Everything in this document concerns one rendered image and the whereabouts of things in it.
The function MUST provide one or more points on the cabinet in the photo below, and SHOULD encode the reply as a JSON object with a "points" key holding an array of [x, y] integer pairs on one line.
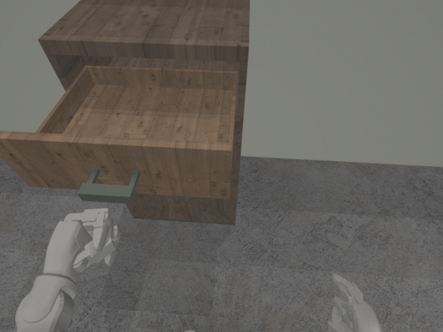
{"points": [[211, 35]]}

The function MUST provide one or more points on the handle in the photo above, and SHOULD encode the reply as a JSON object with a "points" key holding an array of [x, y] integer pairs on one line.
{"points": [[108, 193]]}

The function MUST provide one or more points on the robot left forearm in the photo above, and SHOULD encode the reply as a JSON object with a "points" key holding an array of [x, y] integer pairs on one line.
{"points": [[49, 306]]}

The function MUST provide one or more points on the robot right hand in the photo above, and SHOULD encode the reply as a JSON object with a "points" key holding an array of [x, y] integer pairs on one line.
{"points": [[359, 316]]}

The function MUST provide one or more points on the drawer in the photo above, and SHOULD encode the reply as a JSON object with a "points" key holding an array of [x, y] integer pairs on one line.
{"points": [[174, 126]]}

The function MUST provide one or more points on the robot left hand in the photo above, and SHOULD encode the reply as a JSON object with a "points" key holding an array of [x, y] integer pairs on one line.
{"points": [[92, 230]]}

